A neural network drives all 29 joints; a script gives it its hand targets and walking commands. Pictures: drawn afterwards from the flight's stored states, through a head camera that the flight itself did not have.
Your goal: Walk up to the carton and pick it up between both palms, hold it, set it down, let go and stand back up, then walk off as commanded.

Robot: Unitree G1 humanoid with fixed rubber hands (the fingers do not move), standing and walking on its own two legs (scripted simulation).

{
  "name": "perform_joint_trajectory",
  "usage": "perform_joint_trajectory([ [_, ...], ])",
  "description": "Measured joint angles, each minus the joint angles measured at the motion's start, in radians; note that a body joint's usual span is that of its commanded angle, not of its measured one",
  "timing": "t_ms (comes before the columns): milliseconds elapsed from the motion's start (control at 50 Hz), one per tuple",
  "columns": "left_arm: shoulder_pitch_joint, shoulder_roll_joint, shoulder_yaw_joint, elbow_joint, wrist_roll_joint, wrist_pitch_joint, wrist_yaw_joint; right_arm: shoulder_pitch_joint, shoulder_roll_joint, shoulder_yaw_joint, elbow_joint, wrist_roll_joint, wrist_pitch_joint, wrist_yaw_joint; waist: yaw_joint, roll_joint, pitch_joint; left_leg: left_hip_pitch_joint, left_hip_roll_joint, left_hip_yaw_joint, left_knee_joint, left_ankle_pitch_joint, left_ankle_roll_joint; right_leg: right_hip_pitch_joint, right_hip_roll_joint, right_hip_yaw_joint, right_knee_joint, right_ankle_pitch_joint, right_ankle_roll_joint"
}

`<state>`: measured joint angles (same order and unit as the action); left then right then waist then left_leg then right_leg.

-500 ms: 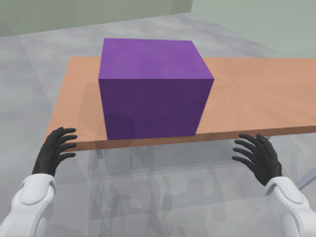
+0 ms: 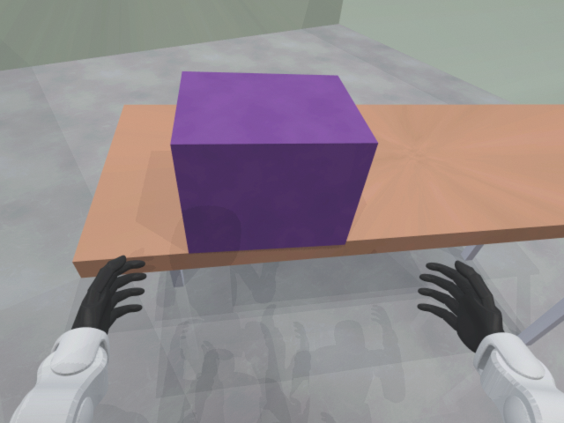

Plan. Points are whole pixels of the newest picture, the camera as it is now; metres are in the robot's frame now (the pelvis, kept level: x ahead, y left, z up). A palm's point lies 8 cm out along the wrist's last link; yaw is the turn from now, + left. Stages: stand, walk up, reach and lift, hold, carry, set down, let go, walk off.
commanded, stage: set down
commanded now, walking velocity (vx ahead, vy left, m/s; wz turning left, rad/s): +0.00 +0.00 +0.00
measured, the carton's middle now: (266, 160) +0.53 +0.05 +0.11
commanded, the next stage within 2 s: let go in 1.28 s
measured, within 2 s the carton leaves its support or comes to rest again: neither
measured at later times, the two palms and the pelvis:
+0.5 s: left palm (109, 354) +0.22 +0.24 +0.01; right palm (486, 364) +0.23 -0.26 +0.03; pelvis +0.02 +0.00 +0.00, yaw +0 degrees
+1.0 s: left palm (118, 379) +0.21 +0.24 -0.04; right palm (476, 388) +0.21 -0.27 -0.02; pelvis +0.03 -0.01 +0.00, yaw +0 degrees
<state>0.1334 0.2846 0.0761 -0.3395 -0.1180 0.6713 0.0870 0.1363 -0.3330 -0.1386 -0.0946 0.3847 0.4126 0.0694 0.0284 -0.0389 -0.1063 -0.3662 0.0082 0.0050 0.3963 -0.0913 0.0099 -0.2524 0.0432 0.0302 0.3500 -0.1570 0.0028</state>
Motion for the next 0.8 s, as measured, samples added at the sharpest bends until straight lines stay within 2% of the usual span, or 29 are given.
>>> perform_joint_trajectory([
  [320, 0.069, 0.0, -0.008, 0.136, 0.0, -0.102, 0.0, 0.098, 0.0, 0.0, 0.072, -0.061, -0.068, 0.01, -0.016, 0.003, 0.016, 0.0, 0.0, 0.0, 0.0, -0.014, 0.0, 0.0, 0.0, 0.0, 0.0, -0.015, -0.004],
  [500, 0.096, 0.0, -0.027, 0.251, 0.0, -0.195, 0.0, 0.101, 0.0, 0.003, 0.176, -0.11, -0.142, 0.031, -0.013, 0.008, 0.032, 0.0, 0.0, 0.0, 0.0, -0.02, 0.0, 0.0, 0.0, 0.0, 0.0, -0.021, -0.006],
  [800, 0.107, 0.0, -0.06, 0.43, 0.0, -0.342, -0.012, 0.106, 0.0, 0.061, 0.347, -0.172, -0.279, 0.033, -0.011, 0.015, 0.034, 0.0, 0.0, 0.0, 0.0, -0.032, 0.0, 0.0, 0.0, 0.0, 0.0, -0.033, -0.009],
])
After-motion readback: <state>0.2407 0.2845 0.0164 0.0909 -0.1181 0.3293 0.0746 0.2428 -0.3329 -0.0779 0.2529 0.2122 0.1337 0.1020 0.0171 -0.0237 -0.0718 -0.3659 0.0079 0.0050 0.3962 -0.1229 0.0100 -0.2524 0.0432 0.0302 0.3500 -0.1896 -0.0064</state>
